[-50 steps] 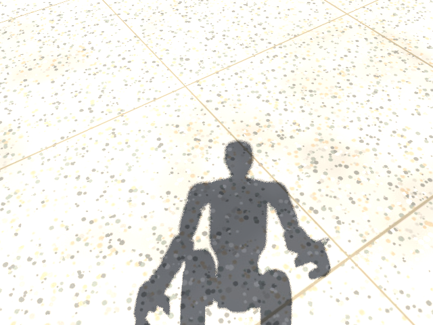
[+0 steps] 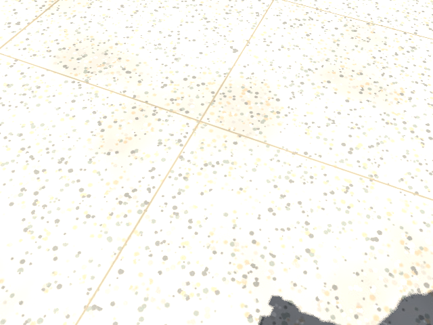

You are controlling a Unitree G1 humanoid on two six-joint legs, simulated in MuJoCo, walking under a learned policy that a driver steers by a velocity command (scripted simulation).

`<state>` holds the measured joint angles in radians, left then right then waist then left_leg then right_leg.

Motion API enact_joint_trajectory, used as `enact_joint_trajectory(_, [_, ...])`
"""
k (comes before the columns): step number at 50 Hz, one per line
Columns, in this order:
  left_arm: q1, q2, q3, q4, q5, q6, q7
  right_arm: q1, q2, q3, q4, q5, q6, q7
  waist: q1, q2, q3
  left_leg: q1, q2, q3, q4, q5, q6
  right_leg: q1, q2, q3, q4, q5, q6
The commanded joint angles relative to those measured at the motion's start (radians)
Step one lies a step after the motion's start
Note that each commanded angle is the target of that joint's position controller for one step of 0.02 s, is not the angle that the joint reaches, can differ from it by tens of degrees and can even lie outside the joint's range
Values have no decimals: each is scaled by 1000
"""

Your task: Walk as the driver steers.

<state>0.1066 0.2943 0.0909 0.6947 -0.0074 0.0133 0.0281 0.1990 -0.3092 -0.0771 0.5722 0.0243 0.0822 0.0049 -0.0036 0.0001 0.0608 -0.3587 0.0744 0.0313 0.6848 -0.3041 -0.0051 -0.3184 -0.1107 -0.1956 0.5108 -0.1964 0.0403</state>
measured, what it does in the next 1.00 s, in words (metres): walks ahead: right foot, then left foot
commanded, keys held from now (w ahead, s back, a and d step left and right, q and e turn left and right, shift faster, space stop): shift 0.36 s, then w+shift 0.12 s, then w+e+shift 0.52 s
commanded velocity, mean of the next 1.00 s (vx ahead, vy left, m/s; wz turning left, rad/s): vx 0.42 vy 0.00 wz -0.09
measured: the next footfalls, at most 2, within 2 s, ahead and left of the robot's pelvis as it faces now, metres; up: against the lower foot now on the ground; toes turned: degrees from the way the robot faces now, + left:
right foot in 0.44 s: +0.05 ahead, -0.11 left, +0.00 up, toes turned +11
left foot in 0.80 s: +0.25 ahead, +0.19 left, +0.00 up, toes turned -2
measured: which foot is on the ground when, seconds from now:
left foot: down 0.00-0.46, up 0.48-0.78, down 0.80-1.00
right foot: down 0.00-0.00, up 0.02-0.42, down 0.44-0.80, up 0.82-1.00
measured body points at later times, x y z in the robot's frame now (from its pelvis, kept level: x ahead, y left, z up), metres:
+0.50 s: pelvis +0.03 +0.01 +0.00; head +0.04 +0.00 +0.45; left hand +0.10 +0.29 -0.10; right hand +0.24 -0.21 -0.10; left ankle +0.00 +0.11 -0.71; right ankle +0.02 -0.11 -0.73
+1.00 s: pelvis +0.27 +0.07 +0.01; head +0.29 +0.07 +0.46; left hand +0.46 +0.32 -0.10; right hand +0.29 -0.23 -0.09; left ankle +0.21 +0.19 -0.73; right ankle +0.24 -0.05 -0.63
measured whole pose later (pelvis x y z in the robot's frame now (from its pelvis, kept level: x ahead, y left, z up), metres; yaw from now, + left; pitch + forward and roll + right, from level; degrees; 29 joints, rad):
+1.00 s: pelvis +0.27 +0.07 +0.01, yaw -10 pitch +3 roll +1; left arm 0.21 0.34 0.09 0.73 0.03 0.00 -0.07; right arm 0.35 -0.29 -0.05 0.74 -0.04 -0.08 -0.01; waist -0.03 -0.05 -0.04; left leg -0.10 0.02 0.15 0.37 -0.32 -0.01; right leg -0.65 -0.05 -0.01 1.24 -0.22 -0.08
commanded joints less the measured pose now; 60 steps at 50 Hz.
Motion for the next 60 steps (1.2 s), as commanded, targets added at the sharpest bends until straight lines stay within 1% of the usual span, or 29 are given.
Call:
enact_joint_trajectory(1, [40, 66, 24, -45, 12, -7, -15, 181, -235, -89, -20, -6, -13, -23, -31, 238, -115, 363, 157, -327, -308, 398, 170, -275, -19, -18, 345, -301, 16])
enact_joint_trajectory(2, [-45, 57, 17, -117, 34, -14, -8, 118, -313, -92, -62, -46, -36, -24, -29, 365, -145, 309, 329, -593, -330, 527, 356, -475, 96, 123, 573, -475, 52])
enact_joint_trajectory(3, [-131, 103, 28, -125, 20, -18, 2, 108, -248, -78, -65, -68, -59, -17, -85, 233, -176, 267, 301, -529, -365, 418, 352, -460, 83, 223, 677, -424, 24])
enact_joint_trajectory(4, [-118, 107, 31, -113, 4, -15, 9, 60, -213, -62, -53, -62, -73, -19, -47, 195, -146, 232, 247, -441, -361, 345, 287, -450, 67, 241, 676, -322, -2])
enact_joint_trajectory(6, [-43, 111, 36, -66, 20, -2, 20, -36, -136, -33, -57, -24, -75, -30, 2, 159, -151, 195, 174, -327, -327, 378, 214, -390, 59, 233, 672, -187, 8])
enact_joint_trajectory(8, [-2, 104, 33, -49, 15, 0, 12, -50, -108, -14, -54, -32, -75, -39, 21, 154, -180, 170, 137, -269, -316, 467, 210, -306, 78, 218, 698, -120, 25])
enact_joint_trajectory(13, [-31, 49, -2, -56, 6, 1, -5, -33, -106, -9, -26, -36, -71, -43, -12, 150, -165, 216, 130, -268, -296, 430, 219, -220, 69, 221, 403, -111, 36])
enact_joint_trajectory(18, [-10, 61, -6, -54, -3, -2, -17, -41, -101, -2, 2, -33, -64, -23, -26, 156, -127, 148, 140, -335, -267, 414, 245, -59, 82, 201, 184, -177, 15])
enact_joint_trajectory(21, [102, 58, -7, -6, -10, -25, -36, 15, -118, -4, 38, -9, -68, -14, 3, 122, -119, 0, 67, -379, -322, -414, 193, 147, 139, 123, 28, -145, -47])
enact_joint_trajectory(22, [168, 80, -2, 6, -9, -37, -34, -19, -90, 6, 31, -15, -78, -10, 41, 80, -77, -122, 37, -381, -248, -519, 161, 204, 66, 229, -9, -276, -98])
enact_joint_trajectory(23, [273, 141, 9, 29, -5, -54, -27, -68, -34, 20, 0, -12, -97, -5, 74, -45, -40, -319, -46, -240, -36, -446, 100, 295, -82, 442, -127, -507, -182])
enact_joint_trajectory(24, [360, 214, 34, 62, 5, -74, -37, -151, -27, 18, -47, 21, -124, -3, 109, -251, 20, -518, -134, -52, 242, -292, 52, 328, -269, 843, -356, -795, -321])
enact_joint_trajectory(25, [337, 185, 23, 54, 16, -93, -35, -219, -80, -1, -63, 30, -151, -7, 116, -184, 98, -609, -70, -125, 372, -241, 53, 298, -313, 961, -404, -774, -358])
enact_joint_trajectory(29, [282, 97, -6, 28, -12, -100, -23, -185, -45, -4, -43, -17, -207, 11, 57, -118, 24, -527, -20, -106, 326, 40, 26, 287, -153, 691, -379, -428, -274])
enact_joint_trajectory(30, [276, 125, 8, 52, 37, -83, -34, -172, -31, 13, -24, -125, -158, 50, 52, -92, 12, -407, -49, -34, 284, 78, -2, 187, -61, 567, -393, -336, -248])
enact_joint_trajectory(33, [295, 118, 16, 64, 28, -70, -41, -188, 17, 30, -33, -71, -120, 74, 60, -174, 7, -213, -85, 11, 95, 85, -50, 74, 3, 485, -388, -213, -241])
enact_joint_trajectory(36, [300, 165, 34, 60, 26, -67, -43, -209, -26, 23, -40, -51, -122, 56, 61, -179, -9, -48, -100, 5, -83, 30, -56, 52, -25, 528, -355, -240, -236])
enact_joint_trajectory(37, [293, 173, 39, 57, 26, -67, -42, -180, -40, 18, -34, -45, -127, 44, 45, -173, -15, 37, -102, -3, -124, 41, -50, 29, -41, 557, -337, -246, -233])
enact_joint_trajectory(39, [249, 163, 39, 47, 25, -75, -45, 33, -95, -6, 30, -45, -145, 6, -72, -89, -88, 386, -98, -14, -203, 63, -22, -101, 7, 523, -121, -88, -201])
enact_joint_trajectory(40, [223, 116, 25, 34, 21, -88, -51, 227, -171, -30, 66, -67, -158, -16, -178, 42, -211, 634, 42, -148, -233, -92, 3, -232, 107, 422, 203, -71, -176])
enact_joint_trajectory(41, [203, -13, -10, -47, -13, -98, -48, 344, -302, -52, 77, -95, -157, -27, -200, 380, -340, 771, 335, -623, -438, -624, 43, -461, 218, 302, 549, -373, -146])
enact_joint_trajectory(42, [222, 22, -13, -42, -9, -81, -42, 230, -261, -43, 62, -98, -153, -29, -119, 299, -265, 608, 385, -820, -513, -705, 92, -525, 151, 308, 731, -276, -160])
enact_joint_trajectory(43, [183, 55, -5, -31, 10, -66, -48, 139, -160, -15, 44, -91, -151, -26, -83, 151, -156, 501, 347, -673, -471, -583, 91, -536, 93, 292, 782, -176, -162])
enact_joint_trajectory(44, [165, 59, -5, -20, 22, -59, -65, 115, -107, -1, 53, -84, -154, -21, -64, 85, -101, 419, 295, -497, -466, -400, 86, -510, 54, 279, 758, -115, -149])
enact_joint_trajectory(46, [151, 50, -6, -13, 42, -37, -93, 125, -67, 13, 86, -74, -162, -21, -39, 125, -39, 351, 222, -294, -511, -222, 71, -502, 10, 259, 742, -75, -124])
enact_joint_trajectory(49, [61, 32, -18, -50, 41, -11, -115, 184, -40, 19, 139, -57, -185, -9, -34, 121, 10, 355, 208, -131, -535, -4, 66, -575, -1, 248, 772, 11, -116])
enact_joint_trajectory(56, [-206, 30, -56, -154, 39, -8, -146, 223, -68, 16, 225, -62, -203, -19, -22, 48, 133, 315, 158, 209, -616, 425, 38, -476, 29, 74, 414, 151, -164])
enact_joint_trajectory(58, [-207, 29, -63, -151, 32, -10, -139, 248, -109, 11, 243, -61, -197, -26, -4, 50, 91, 371, 146, 270, -519, 990, 23, -314, 117, -24, 314, 121, -213])
enact_joint_trajectory(60, [-44, 73, -47, -110, 26, -13, -120, 241, -188, -8, 239, -63, -171, -38, 102, 111, -38, 451, 187, 267, -262, 1399, 22, -124, 191, -34, 290, 30, -252])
